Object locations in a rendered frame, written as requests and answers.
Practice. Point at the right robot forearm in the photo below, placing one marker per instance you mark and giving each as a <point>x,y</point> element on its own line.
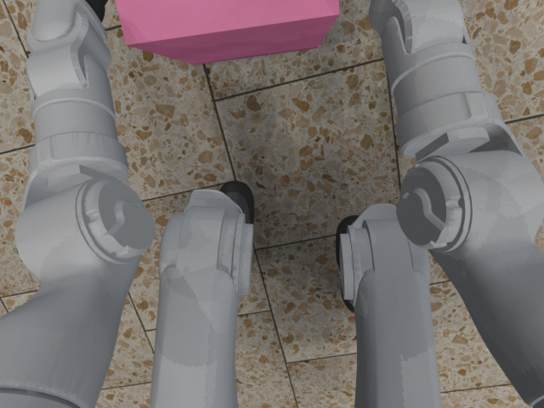
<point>432,75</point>

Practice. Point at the left robot hand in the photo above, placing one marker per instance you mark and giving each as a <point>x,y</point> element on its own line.
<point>98,7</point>

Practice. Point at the robot left foot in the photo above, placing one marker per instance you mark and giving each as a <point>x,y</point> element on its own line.
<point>241,194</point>

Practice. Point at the right robot upper arm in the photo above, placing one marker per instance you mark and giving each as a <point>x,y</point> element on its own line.
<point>478,214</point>

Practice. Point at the left robot forearm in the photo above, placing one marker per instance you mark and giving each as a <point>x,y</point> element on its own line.
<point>71,102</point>

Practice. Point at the left robot upper arm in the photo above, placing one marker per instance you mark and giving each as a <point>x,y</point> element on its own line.
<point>84,245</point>

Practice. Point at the carton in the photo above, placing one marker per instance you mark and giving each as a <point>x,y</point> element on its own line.
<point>206,31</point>

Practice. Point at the robot right thigh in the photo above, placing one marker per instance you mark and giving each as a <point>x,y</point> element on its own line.
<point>396,354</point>

